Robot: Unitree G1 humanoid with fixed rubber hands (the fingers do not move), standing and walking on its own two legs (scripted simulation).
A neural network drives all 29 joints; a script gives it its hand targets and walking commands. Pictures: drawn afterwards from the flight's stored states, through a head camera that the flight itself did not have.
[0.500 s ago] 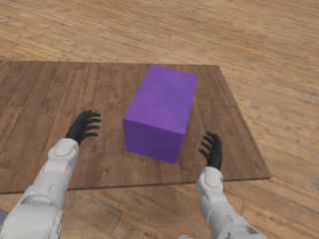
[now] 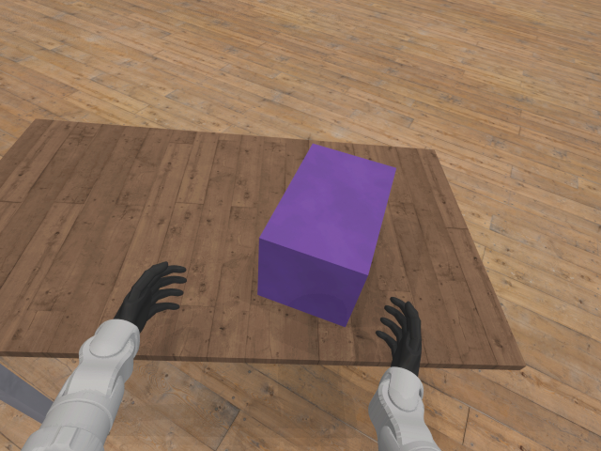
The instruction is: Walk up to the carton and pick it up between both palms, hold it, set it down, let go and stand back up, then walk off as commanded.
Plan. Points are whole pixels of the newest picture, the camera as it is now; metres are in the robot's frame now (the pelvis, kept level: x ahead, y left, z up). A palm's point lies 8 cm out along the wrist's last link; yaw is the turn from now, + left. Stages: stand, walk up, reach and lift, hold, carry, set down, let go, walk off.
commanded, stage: set down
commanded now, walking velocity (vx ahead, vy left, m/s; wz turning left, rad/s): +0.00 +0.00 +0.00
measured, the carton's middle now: (328, 230) +0.51 -0.10 -0.05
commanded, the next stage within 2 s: none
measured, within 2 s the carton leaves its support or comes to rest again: neither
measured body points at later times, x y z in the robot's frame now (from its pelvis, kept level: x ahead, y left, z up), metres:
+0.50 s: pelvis -0.01 -0.02 +0.01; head -0.01 +0.03 +0.46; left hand +0.25 +0.23 +0.00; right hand +0.21 -0.18 +0.02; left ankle +0.02 +0.11 -0.72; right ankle +0.05 -0.17 -0.72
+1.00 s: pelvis +0.03 -0.03 +0.02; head +0.05 +0.01 +0.46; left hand +0.22 +0.25 +0.00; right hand +0.20 -0.20 +0.01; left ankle +0.01 +0.11 -0.72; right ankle +0.05 -0.17 -0.72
